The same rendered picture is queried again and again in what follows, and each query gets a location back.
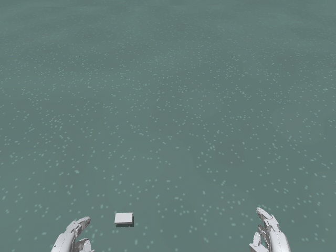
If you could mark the left robot hand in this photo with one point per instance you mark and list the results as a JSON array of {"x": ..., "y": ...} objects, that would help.
[{"x": 66, "y": 241}]

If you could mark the right robot hand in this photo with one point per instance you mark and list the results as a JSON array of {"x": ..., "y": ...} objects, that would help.
[{"x": 275, "y": 240}]

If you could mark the small box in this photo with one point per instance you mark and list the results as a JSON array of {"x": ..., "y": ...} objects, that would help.
[{"x": 123, "y": 218}]

